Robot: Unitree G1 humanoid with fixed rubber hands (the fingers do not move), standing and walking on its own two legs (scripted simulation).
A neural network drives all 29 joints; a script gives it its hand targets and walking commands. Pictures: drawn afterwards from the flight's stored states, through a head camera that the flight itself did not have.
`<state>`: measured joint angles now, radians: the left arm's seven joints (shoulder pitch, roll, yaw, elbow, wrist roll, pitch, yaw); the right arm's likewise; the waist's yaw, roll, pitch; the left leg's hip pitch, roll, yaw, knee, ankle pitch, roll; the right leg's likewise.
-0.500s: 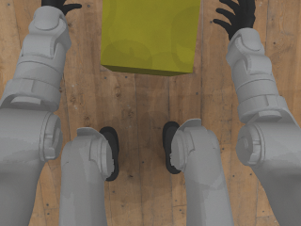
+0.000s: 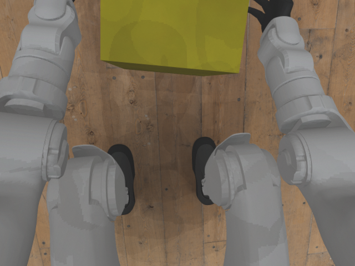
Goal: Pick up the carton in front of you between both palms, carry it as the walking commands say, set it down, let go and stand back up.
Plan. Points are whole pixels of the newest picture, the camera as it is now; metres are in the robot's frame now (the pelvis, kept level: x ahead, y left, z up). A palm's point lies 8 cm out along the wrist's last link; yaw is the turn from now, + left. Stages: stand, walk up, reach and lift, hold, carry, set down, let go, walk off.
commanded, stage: reach and lift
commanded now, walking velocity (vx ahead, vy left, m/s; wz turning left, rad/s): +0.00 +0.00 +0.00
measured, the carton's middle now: (171, 18) +0.54 -0.03 -0.24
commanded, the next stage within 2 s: none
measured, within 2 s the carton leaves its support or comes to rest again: leaves its support in 0.56 s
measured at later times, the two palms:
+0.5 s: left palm out of the picture +0.56 +0.13 -0.17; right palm (263, 12) +0.53 -0.18 -0.17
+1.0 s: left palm out of the picture +0.50 +0.15 +0.02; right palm out of the picture +0.49 -0.15 +0.02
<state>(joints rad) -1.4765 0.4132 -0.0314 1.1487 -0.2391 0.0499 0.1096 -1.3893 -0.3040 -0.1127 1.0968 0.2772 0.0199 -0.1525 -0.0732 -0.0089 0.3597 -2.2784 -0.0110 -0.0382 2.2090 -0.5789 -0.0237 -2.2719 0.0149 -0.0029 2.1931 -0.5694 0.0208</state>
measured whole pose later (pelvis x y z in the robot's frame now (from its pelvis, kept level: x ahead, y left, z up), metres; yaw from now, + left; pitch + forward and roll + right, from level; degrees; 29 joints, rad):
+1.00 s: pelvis -0.01 +0.00 +0.08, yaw +2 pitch +43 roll -1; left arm -1.17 0.06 0.44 0.85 0.22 0.34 0.05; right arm -1.09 0.00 -0.54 0.73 -0.22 0.36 -0.06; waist -0.05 0.03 -0.13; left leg -2.16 -0.06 -0.06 1.89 -0.49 -0.04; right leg -2.13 0.03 0.02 1.90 -0.52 0.04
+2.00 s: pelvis +0.07 +0.00 +0.34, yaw +2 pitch +20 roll +0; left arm -0.46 -0.13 0.34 0.55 0.21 0.37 0.04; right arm -0.45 0.13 -0.36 0.53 -0.21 0.38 -0.02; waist -0.02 0.01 -0.18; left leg -0.95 -0.04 -0.06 1.00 -0.40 -0.01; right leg -0.94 0.03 0.05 1.00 -0.40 0.02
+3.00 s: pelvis +0.09 +0.00 +0.41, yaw +2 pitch -5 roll +0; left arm -0.31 -0.16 0.28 0.33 0.30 0.63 -0.02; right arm -0.30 0.16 -0.28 0.33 -0.30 0.64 0.03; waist 0.00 0.00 0.04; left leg -0.12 -0.02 -0.06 0.41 -0.20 -0.01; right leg -0.12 0.01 0.06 0.41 -0.21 0.01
